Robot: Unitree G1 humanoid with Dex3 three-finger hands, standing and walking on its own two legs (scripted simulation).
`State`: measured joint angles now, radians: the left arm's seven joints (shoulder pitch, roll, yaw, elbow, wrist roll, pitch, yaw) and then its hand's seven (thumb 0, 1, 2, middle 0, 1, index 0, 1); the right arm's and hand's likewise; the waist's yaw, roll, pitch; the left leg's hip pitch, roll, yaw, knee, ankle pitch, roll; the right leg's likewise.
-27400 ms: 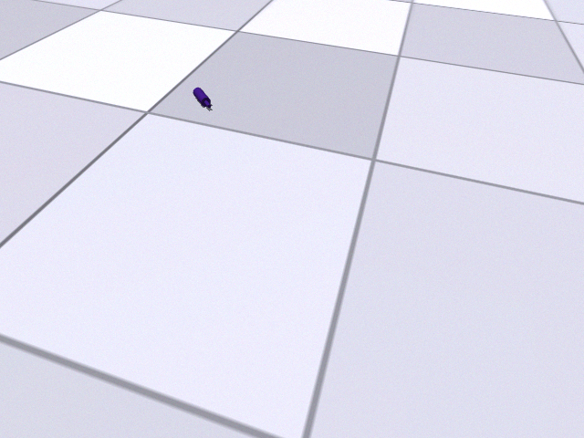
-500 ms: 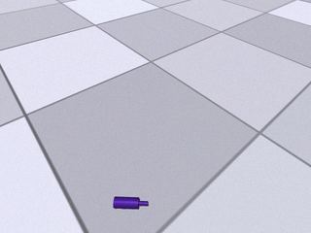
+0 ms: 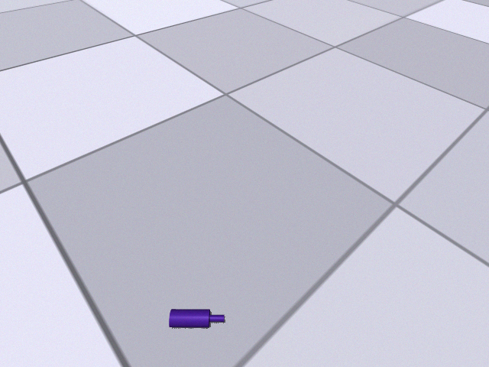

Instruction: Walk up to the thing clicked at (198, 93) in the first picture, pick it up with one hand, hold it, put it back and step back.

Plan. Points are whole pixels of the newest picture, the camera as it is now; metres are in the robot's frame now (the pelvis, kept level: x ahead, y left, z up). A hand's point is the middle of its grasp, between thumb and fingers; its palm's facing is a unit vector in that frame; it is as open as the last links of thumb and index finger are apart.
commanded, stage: walk up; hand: left
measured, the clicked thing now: (197, 318) +0.45 +0.17 -0.75
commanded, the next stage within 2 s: stand in 0.34 s
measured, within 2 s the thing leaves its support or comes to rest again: neither
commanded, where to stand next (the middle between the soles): +0.04 +0.01 m, yaw +1 degrees
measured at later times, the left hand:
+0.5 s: hand out of the picture +0.08 +0.26 -0.15, palm faces -0.01 -0.94 -0.34, open 7.4 cm
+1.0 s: hand out of the picture +0.07 +0.26 -0.16, palm faces -0.03 -0.94 -0.34, open 7.4 cm
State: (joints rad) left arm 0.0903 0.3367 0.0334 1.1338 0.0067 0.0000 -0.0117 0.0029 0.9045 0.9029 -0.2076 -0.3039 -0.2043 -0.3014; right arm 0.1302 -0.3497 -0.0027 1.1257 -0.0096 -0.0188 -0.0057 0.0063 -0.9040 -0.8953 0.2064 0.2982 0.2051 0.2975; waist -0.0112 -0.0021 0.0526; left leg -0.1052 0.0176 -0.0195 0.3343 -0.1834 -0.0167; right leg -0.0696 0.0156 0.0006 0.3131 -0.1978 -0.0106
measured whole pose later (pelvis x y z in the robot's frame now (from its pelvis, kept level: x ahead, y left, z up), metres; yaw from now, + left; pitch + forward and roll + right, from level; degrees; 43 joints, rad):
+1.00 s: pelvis +0.00 +0.01 +0.00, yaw +0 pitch -2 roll +0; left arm 0.12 0.35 0.00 1.12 0.01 -0.01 -0.01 0.00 0.90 0.90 -0.21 -0.30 -0.20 -0.30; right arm 0.11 -0.35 0.01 1.13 -0.01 -0.01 0.00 0.01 -0.90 -0.90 0.21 0.30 0.21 0.30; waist 0.00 0.00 0.05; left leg -0.11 0.00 -0.01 0.31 -0.16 0.00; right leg -0.08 0.00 0.01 0.30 -0.18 0.01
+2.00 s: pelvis +0.00 +0.02 +0.00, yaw -1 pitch -2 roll +0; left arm 0.13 0.35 0.00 1.11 0.01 -0.01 -0.01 0.00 0.90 0.90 -0.21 -0.30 -0.20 -0.30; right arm 0.12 -0.35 0.01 1.13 -0.01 -0.02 0.00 0.01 -0.90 -0.90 0.21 0.30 0.21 0.30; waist 0.00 0.00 0.05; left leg -0.10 -0.01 0.00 0.31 -0.17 0.01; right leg -0.08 -0.01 0.02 0.31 -0.19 0.02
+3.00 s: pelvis -0.01 +0.02 +0.00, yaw +0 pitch -2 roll +0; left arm 0.14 0.36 0.00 1.11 0.01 -0.01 0.00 0.00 0.90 0.90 -0.21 -0.30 -0.20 -0.30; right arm 0.12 -0.35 0.00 1.12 -0.01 -0.01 0.00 0.00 -0.90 -0.90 0.21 0.30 0.21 0.30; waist -0.01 0.00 0.05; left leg -0.11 -0.01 0.00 0.31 -0.16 0.01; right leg -0.09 -0.01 0.02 0.31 -0.19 0.01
